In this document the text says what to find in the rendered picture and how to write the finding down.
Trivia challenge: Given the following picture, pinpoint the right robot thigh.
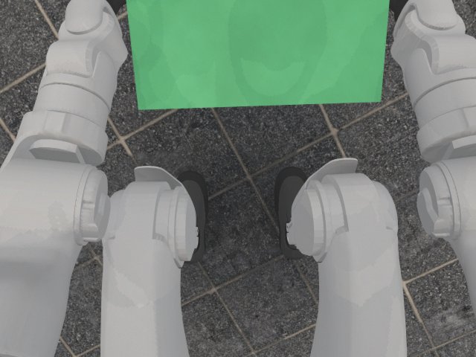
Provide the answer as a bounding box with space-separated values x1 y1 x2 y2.
297 173 407 357

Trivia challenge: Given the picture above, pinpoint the robot left hand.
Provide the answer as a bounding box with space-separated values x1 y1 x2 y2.
107 0 126 15

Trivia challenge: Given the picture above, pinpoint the carton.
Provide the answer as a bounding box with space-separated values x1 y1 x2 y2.
126 0 390 110

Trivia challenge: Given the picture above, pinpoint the left robot upper arm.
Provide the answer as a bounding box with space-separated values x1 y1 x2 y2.
0 157 111 357

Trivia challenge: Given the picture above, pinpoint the right robot upper arm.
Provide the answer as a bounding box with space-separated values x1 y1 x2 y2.
416 156 476 317

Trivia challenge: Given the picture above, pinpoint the robot right forearm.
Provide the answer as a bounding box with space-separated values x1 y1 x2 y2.
390 0 476 164

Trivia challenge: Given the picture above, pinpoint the robot right hand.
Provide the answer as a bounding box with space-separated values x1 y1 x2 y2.
389 0 408 21

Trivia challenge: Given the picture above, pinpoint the robot right foot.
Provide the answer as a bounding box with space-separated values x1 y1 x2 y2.
274 167 307 260

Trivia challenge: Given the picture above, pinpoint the robot left forearm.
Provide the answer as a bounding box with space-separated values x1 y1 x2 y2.
0 0 128 174

